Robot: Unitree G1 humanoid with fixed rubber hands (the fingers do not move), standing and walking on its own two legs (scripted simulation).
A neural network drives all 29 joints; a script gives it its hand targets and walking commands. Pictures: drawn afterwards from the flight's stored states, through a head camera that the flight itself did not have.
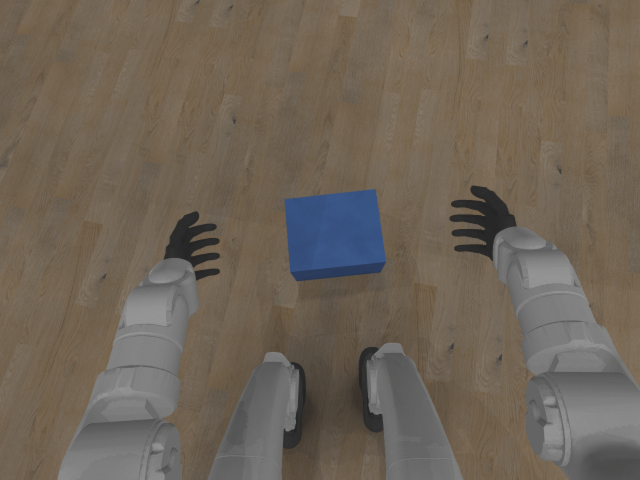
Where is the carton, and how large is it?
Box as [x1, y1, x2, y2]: [284, 189, 385, 280]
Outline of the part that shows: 375,189 284,199 290,272 296,280 380,271 385,262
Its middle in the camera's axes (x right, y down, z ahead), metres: +0.04 -0.02 +1.04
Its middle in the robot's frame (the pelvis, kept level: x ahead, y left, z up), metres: +0.55 +0.00 -0.61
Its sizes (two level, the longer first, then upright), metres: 0.237 0.193 0.144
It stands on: the floor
